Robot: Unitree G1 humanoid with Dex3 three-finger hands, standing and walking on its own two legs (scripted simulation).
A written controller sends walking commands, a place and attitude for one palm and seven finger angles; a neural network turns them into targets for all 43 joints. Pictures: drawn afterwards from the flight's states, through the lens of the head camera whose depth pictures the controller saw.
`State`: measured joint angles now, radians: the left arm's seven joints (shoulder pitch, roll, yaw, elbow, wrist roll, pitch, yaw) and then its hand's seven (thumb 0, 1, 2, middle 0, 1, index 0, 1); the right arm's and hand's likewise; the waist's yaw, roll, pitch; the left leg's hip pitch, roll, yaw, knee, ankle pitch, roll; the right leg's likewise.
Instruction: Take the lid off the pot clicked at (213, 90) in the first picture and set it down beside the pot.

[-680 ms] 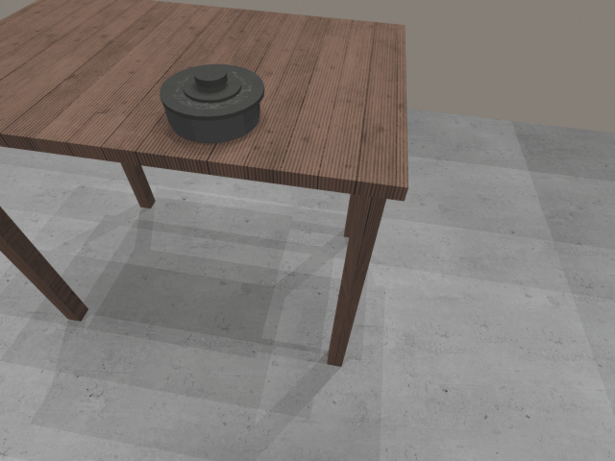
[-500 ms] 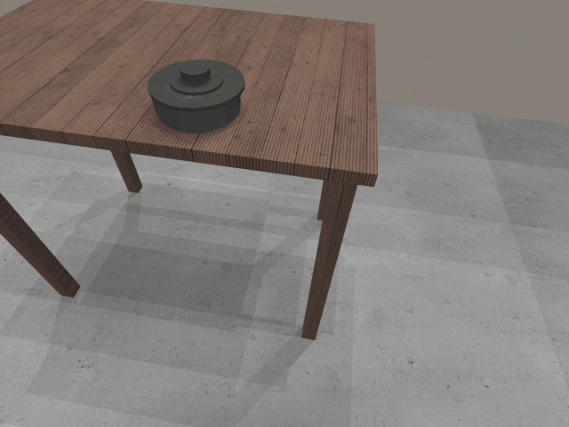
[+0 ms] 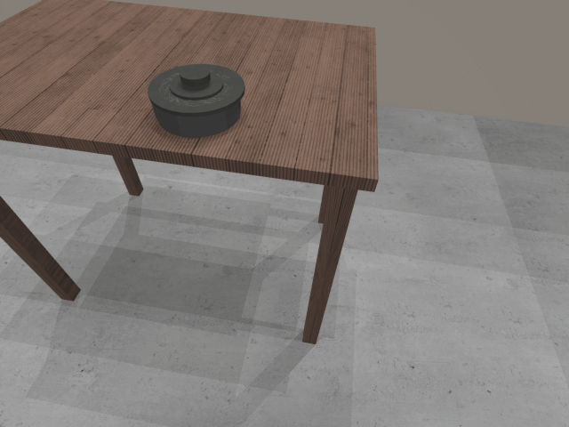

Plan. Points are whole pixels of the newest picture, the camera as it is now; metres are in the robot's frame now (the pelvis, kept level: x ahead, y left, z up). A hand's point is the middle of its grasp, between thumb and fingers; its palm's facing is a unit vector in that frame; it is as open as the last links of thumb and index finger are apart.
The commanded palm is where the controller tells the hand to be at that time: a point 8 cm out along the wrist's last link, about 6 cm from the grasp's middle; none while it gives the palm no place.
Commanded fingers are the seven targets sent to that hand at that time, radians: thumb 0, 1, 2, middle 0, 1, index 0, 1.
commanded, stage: turn to face it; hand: left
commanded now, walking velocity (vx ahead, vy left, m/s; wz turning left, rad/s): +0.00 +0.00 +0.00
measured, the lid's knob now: (195, 75) +0.66 +0.21 +0.16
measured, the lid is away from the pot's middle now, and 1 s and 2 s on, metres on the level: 0.00 0.00 0.00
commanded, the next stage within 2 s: take the last steps up to it in 0.14 s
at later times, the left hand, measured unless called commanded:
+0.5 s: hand out of the picture +0.01 +0.18 -0.18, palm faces +0.06 -0.98 -0.19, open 7.3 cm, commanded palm none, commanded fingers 0.00 0.90 0.90 -0.20 -0.30 -0.20 -0.30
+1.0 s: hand (185, 342) +0.29 +0.20 -0.17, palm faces -0.03 -0.97 -0.23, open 7.3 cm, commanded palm none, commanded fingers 0.00 0.90 0.90 -0.20 -0.30 -0.20 -0.30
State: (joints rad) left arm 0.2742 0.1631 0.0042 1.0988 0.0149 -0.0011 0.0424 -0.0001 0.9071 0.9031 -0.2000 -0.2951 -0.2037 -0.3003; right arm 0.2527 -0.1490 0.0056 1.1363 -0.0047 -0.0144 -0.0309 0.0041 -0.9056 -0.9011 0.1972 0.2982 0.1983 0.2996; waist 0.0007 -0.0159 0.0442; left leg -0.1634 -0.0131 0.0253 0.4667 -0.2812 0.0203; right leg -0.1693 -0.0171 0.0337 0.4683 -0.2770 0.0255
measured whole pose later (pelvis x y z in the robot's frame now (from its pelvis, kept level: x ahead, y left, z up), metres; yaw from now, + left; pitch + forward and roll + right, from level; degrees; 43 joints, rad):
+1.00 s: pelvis +0.16 +0.03 -0.02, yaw -1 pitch +0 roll +1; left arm 0.09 0.15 0.03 0.93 0.02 -0.03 0.04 0.00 0.91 0.90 -0.20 -0.29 -0.20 -0.30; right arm 0.38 -0.11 -0.02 1.10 0.00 0.00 -0.04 0.01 -0.90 -0.90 0.20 0.30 0.20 0.30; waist -0.04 0.02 0.13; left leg -0.21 -0.05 0.05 0.94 -0.55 0.01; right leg -0.40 -0.04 -0.13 0.64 -0.23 -0.07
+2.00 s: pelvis +0.15 +0.03 -0.01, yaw -3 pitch -1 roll +0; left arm 0.26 0.18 0.02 0.99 0.02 0.00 0.03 0.00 0.92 0.90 -0.20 -0.30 -0.21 -0.30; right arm 0.29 -0.16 -0.02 1.01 -0.02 0.01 -0.01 0.01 -0.92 -0.90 0.20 0.30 0.20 0.30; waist -0.02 0.01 0.02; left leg -0.32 0.05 0.00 0.62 -0.28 -0.04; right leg -0.23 -0.01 0.02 0.63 -0.40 0.00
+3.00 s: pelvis +0.16 +0.04 -0.01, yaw -3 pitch -1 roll +1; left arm 0.26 0.20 0.03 1.02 0.01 0.00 0.03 0.00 0.91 0.90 -0.20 -0.30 -0.20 -0.30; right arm 0.23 -0.17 -0.01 1.07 -0.01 0.00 -0.02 0.01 -0.91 -0.90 0.20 0.30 0.20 0.30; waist 0.00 -0.02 0.04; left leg -0.26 0.04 0.01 0.55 -0.27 -0.03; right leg -0.16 -0.02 0.02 0.56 -0.38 0.01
